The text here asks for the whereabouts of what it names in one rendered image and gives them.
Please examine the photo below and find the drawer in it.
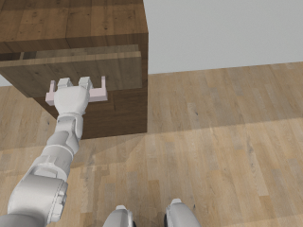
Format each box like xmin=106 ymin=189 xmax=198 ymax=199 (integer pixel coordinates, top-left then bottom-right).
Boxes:
xmin=0 ymin=44 xmax=143 ymax=98

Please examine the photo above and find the robot left thigh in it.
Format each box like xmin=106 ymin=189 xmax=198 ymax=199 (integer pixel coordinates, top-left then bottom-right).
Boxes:
xmin=102 ymin=209 xmax=134 ymax=227

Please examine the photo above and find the robot left shin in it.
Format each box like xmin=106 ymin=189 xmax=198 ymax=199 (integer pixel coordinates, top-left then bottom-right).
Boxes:
xmin=116 ymin=205 xmax=128 ymax=211

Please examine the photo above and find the left robot hand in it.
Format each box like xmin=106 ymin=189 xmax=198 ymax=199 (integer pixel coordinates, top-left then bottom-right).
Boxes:
xmin=54 ymin=77 xmax=94 ymax=116

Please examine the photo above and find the left robot forearm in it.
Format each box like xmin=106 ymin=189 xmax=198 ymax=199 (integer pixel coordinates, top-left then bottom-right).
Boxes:
xmin=8 ymin=113 xmax=83 ymax=213

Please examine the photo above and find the handle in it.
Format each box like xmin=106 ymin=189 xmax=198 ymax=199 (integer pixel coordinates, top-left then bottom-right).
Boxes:
xmin=83 ymin=102 xmax=116 ymax=115
xmin=45 ymin=76 xmax=108 ymax=106

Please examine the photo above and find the left robot upper arm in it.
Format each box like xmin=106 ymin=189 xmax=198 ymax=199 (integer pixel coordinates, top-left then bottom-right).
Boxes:
xmin=0 ymin=174 xmax=68 ymax=227

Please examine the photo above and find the cabinet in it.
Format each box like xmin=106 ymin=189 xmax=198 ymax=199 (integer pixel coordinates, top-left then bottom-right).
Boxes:
xmin=0 ymin=0 xmax=149 ymax=140

